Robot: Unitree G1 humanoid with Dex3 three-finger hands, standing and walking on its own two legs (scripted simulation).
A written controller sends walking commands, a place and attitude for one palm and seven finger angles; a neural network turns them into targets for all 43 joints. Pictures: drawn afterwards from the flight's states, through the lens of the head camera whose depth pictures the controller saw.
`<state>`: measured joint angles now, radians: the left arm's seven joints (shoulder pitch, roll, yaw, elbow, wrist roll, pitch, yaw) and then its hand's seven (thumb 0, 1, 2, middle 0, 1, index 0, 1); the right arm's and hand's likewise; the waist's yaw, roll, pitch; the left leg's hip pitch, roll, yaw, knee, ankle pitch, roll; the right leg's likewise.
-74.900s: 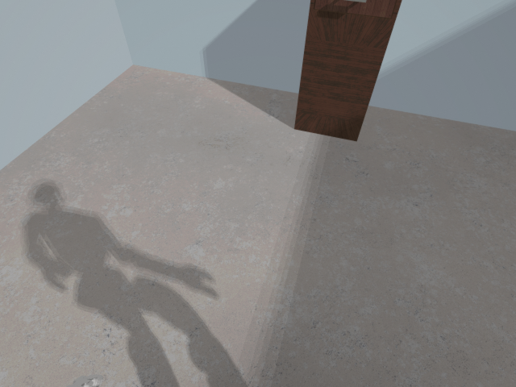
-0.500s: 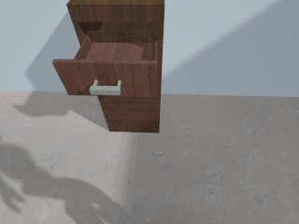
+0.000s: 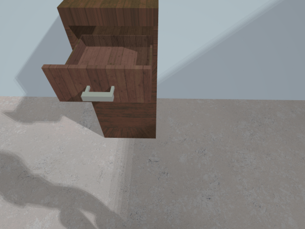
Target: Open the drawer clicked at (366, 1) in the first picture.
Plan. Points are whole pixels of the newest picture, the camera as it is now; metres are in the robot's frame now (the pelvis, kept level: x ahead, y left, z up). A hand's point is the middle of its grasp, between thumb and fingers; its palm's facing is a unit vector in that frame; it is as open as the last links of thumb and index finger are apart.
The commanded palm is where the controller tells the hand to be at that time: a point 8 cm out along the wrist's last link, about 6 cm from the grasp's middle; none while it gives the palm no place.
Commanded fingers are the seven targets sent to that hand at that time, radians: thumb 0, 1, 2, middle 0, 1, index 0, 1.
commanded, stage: look to check the result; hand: left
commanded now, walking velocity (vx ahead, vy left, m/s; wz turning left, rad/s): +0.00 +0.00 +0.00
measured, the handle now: (99, 92) +0.53 +0.22 +0.03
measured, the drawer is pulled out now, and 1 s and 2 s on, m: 0.30 0.30 0.30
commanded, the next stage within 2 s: stand and wait in 0.52 s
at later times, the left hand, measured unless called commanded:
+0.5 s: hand out of the picture +0.06 +0.22 -0.17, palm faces -0.01 -0.96 -0.28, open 7.4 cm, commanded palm none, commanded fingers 0.00 0.90 0.90 -0.20 -0.30 -0.20 -0.30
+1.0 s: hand out of the picture +0.10 +0.24 -0.16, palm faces -0.02 -0.95 -0.32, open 7.4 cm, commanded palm none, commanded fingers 0.00 0.90 0.90 -0.20 -0.30 -0.20 -0.30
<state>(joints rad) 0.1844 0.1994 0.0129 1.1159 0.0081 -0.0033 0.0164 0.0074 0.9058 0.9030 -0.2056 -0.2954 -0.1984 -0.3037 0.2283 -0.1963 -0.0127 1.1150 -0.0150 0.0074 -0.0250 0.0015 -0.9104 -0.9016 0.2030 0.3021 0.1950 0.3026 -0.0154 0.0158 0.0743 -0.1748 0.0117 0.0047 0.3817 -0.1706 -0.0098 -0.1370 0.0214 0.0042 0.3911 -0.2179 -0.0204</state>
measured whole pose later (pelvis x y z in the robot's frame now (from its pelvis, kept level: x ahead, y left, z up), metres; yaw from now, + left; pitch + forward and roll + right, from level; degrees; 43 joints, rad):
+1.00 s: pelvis +0.02 +0.00 +0.00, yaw +0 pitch -2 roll +0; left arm 0.11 0.31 0.02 1.12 0.01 -0.01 0.01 0.01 0.90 0.90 -0.21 -0.30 -0.20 -0.30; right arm 0.12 -0.30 -0.01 1.11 -0.01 0.00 -0.02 0.00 -0.91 -0.90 0.21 0.30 0.20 0.30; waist -0.01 0.00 0.08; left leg -0.12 0.01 0.01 0.32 -0.17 -0.01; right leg -0.07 0.02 0.01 0.32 -0.21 -0.02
